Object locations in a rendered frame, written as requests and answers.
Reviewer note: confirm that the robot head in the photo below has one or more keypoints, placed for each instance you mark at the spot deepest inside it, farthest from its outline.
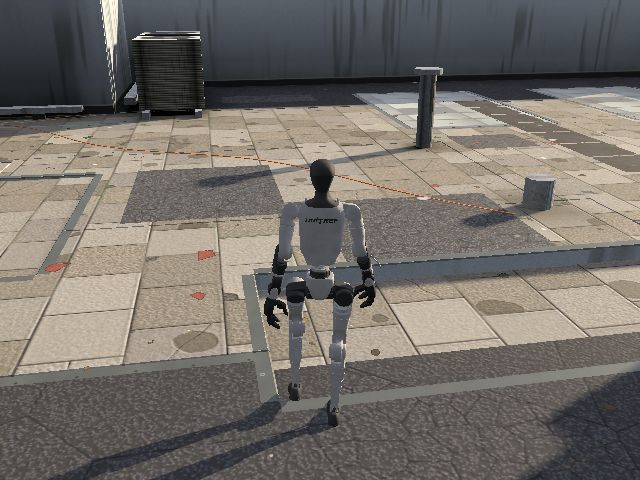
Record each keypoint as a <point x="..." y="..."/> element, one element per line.
<point x="322" y="172"/>

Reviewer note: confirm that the left robot upper arm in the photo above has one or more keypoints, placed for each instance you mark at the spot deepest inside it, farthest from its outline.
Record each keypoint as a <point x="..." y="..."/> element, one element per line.
<point x="286" y="229"/>

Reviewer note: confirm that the robot right shin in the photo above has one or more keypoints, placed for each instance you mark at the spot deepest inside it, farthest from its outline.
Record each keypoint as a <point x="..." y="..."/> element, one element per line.
<point x="337" y="371"/>

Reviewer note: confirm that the robot left hand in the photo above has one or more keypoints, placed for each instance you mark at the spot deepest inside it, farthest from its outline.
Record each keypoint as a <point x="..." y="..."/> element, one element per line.
<point x="268" y="311"/>

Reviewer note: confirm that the right robot upper arm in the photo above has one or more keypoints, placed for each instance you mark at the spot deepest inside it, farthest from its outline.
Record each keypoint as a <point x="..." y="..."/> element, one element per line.
<point x="353" y="213"/>

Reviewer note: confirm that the robot right forearm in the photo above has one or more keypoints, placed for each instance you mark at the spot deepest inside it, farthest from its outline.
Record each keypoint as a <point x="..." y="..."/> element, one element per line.
<point x="366" y="269"/>

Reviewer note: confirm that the robot right hand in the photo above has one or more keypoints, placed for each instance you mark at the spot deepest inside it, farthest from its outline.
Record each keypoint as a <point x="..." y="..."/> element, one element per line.
<point x="369" y="291"/>

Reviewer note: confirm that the robot left forearm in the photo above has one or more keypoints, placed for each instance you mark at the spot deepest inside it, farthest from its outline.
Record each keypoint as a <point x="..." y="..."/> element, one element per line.
<point x="277" y="276"/>

